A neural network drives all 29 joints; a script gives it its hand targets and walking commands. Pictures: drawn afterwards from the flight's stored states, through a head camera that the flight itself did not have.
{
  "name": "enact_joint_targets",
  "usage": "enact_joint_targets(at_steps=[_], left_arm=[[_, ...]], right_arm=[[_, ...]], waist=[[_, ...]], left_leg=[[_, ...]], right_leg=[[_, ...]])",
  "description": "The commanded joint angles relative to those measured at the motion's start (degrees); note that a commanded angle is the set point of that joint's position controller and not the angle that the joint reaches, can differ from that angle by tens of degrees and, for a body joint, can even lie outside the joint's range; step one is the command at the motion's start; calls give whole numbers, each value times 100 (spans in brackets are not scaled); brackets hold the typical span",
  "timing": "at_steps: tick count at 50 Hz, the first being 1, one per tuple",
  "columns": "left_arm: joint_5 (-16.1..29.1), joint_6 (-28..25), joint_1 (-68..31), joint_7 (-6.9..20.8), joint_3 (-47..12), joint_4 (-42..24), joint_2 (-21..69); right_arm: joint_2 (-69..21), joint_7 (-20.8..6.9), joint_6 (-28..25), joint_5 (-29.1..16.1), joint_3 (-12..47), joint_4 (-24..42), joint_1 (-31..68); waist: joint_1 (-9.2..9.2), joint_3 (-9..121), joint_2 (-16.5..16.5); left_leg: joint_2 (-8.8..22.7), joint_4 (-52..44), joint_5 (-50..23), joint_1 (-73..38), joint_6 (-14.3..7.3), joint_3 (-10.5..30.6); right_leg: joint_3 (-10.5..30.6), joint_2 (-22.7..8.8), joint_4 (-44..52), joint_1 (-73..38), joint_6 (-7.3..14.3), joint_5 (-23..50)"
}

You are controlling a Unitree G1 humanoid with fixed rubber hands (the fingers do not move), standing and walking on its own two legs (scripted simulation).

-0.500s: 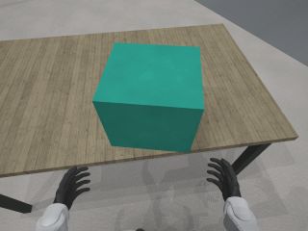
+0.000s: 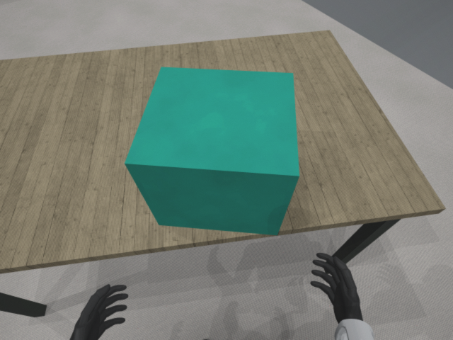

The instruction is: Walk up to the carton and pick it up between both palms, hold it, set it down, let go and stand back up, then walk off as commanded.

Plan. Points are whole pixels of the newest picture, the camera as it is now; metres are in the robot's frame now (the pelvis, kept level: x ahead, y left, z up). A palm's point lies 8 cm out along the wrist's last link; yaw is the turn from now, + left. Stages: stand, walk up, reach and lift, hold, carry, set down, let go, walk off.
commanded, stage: set down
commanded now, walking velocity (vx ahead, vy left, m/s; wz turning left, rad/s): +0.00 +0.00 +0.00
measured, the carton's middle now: (221, 154) +0.45 +0.03 +0.02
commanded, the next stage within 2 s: let go in 0.34 s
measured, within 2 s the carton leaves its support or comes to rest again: neither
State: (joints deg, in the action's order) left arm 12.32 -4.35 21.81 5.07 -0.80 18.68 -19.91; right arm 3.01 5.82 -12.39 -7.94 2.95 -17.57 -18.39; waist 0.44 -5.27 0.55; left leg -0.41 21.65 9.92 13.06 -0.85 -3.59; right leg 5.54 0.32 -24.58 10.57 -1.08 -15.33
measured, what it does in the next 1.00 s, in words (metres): stands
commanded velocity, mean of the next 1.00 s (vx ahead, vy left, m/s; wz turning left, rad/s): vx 0.00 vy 0.00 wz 0.00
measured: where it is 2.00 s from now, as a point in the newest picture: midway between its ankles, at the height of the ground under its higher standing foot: outside the picture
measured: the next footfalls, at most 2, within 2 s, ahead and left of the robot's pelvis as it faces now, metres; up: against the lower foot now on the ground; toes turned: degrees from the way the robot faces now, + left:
right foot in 1.98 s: -0.06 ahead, -0.12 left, +0.00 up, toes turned +6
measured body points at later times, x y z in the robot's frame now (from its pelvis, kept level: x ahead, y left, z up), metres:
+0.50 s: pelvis -0.03 +0.00 +0.00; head +0.00 +0.00 +0.45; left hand +0.14 +0.25 -0.08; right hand +0.15 -0.18 -0.08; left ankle +0.01 +0.11 -0.74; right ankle -0.03 -0.13 -0.74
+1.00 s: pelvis +0.00 +0.00 +0.00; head +0.04 +0.00 +0.45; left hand +0.16 +0.24 -0.09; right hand +0.15 -0.20 -0.10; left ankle +0.01 +0.11 -0.74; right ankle -0.03 -0.13 -0.74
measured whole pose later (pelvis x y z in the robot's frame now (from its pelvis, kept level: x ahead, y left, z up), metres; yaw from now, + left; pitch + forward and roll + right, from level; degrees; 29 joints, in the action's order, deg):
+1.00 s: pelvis +0.00 +0.00 +0.00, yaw +0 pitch +1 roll +0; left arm 2.7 3.1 12.2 -0.7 -0.8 29.4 -13.7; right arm 8.4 -0.2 -6.3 -4.5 1.5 -35.2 -13.3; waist 0.5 -3.6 0.4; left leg 0.1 23.5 10.9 13.7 -0.9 -3.6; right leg 5.5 0.7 -24.9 10.5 -1.1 -15.4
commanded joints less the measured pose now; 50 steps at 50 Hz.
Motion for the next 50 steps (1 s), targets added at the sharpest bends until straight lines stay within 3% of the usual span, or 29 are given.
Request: enact_joint_targets(at_steps=[1,2,3,9,10,11,12,13,18,19,22,24,25,27,29,30,31,32,34,38,39,42,43,44,45,47,48,49,50], left_arm=[[-310,-207,-478,-233,207,-723,-595],[-297,-136,-531,-258,212,-647,-596],[-314,-122,-621,-249,153,-499,-552],[-417,404,-1132,-364,-24,298,-362],[-389,437,-1127,-379,19,258,-344],[-520,505,-1282,-434,10,154,-282],[-428,526,-1418,-443,-11,163,-387],[-490,554,-1491,-497,-68,237,-245],[-470,633,-1772,-626,-125,166,-184],[-518,605,-1729,-608,-51,187,-253],[-639,767,-1793,-599,-161,497,-57],[-658,791,-1719,-605,-114,407,14],[-716,796,-1754,-625,-108,388,60],[-721,783,-1678,-652,-42,175,78],[-697,776,-1523,-610,-32,371,-22],[-816,781,-1619,-642,67,198,22],[-817,829,-1570,-625,15,347,18],[-804,811,-1564,-616,81,261,22],[-891,804,-1520,-675,121,195,107],[-847,731,-1425,-655,119,145,96],[-875,681,-1393,-673,181,-70,24],[-969,720,-1327,-650,116,308,134],[-894,669,-1375,-653,189,126,90],[-914,665,-1294,-634,140,207,147],[-1564,472,-736,-671,595,978,-692],[-1528,358,-836,-605,574,947,-821],[-1571,282,-963,-587,617,889,-954],[-1545,285,-970,-574,589,1038,-828],[-1628,224,-1021,-565,589,1078,-848]], right_arm=[[1171,-188,-240,303,-308,-15,578],[1125,-216,-198,343,-263,58,683],[1144,-224,-147,368,-335,-2,705],[1344,-400,186,728,-647,-356,1289],[1299,-401,183,725,-688,-175,1247],[1405,-429,206,754,-828,-331,1264],[1368,-437,219,835,-810,-147,1416],[1419,-497,251,883,-870,-337,1468],[1453,-553,306,968,-996,-242,1590],[1349,-522,290,908,-901,-211,1478],[1458,-590,424,965,-920,-703,1526],[1424,-591,400,1018,-928,-755,1506],[1522,-616,386,1009,-944,-890,1552],[1588,-616,234,987,-1007,-770,1434],[1422,-604,200,900,-873,-839,1343],[1516,-617,178,980,-929,-967,1417],[1573,-619,191,998,-942,-1156,1388],[1512,-584,146,983,-920,-982,1399],[1589,-640,81,988,-936,-1103,1347],[1626,-626,-119,925,-924,-1106,1295],[1621,-621,-175,884,-935,-954,1225],[1785,-636,-211,917,-894,-1528,1206],[1784,-620,-293,906,-941,-1316,1191],[1790,-623,-288,881,-889,-1537,1139],[2364,-536,320,1095,-885,-1968,548],[2417,-502,691,1109,-886,-1969,352],[2348,-512,706,1110,-862,-1845,598],[2409,-490,776,1150,-861,-1895,736],[2275,-521,785,1126,-794,-1937,552]], waist=[[174,1389,-467],[205,1295,-316],[113,1116,-308],[105,632,-253],[146,755,-189],[58,687,-398],[77,795,-177],[109,787,-343],[94,861,-466],[99,693,-298],[37,575,-475],[61,550,-312],[72,721,-444],[119,848,-362],[106,848,-133],[107,961,-316],[44,876,-210],[116,826,-155],[99,911,-312],[53,1124,-62],[70,1254,-176],[18,1140,-182],[72,1263,-96],[2,1225,-73],[-7,2170,-403],[-12,2061,-81],[-48,1994,-72],[45,1743,-216],[-39,1655,-93]], left_leg=[[207,118,-2324,-2206,469,165],[175,98,-2001,-2098,403,87],[206,-20,-1641,-1959,382,134],[295,-334,-114,-1407,265,87],[289,-319,-48,-1313,232,74],[370,-388,99,-1347,280,151],[350,-391,324,-1194,210,184],[422,-503,511,-1125,260,227],[605,-662,974,-712,166,371],[493,-558,723,-733,187,242],[500,-543,786,-959,258,189],[472,-472,684,-1008,237,209],[520,-482,698,-1032,268,257],[496,-424,463,-1223,273,262],[332,-225,-7,-1381,297,132],[342,-197,-129,-1549,339,147],[312,-227,-73,-1618,302,107],[289,-192,-100,-1549,296,80],[366,-182,-198,-1562,292,142],[253,-52,-700,-1779,291,81],[257,-14,-813,-1858,286,80],[228,-13,-1112,-1944,301,32],[242,32,-1265,-1944,314,34],[214,65,-1267,-2000,324,17],[564,563,-1987,-1092,1,379],[542,433,-1265,-679,-23,352],[569,345,-973,-621,-57,385],[486,378,-872,-541,-35,356],[553,235,-919,-484,-17,395]], right_leg=[[-593,161,862,531,284,1277],[-560,102,900,565,293,1145],[-596,116,903,585,307,857],[-632,70,875,730,341,-210],[-656,47,817,634,324,-131],[-672,89,735,618,326,-138],[-690,88,708,539,304,-178],[-694,118,631,539,317,-237],[-780,241,349,81,250,42],[-723,160,427,144,256,156],[-719,154,492,453,303,-114],[-713,138,549,490,309,-30],[-725,160,483,396,305,9],[-686,134,485,383,272,284],[-719,78,618,603,281,340],[-679,78,634,657,309,390],[-674,107,697,691,298,297],[-666,81,686,710,284,332],[-723,166,624,627,307,410],[-687,167,709,668,219,735],[-664,152,671,634,211,882],[-712,200,664,659,195,1035],[-717,207,650,664,185,1140],[-718,189,695,705,178,1120],[58,-366,-111,-260,340,1727],[103,-475,-161,-603,319,1681],[171,-480,-174,-482,334,1445],[206,-428,-146,-303,346,1463],[190,-476,-181,-338,326,1423]])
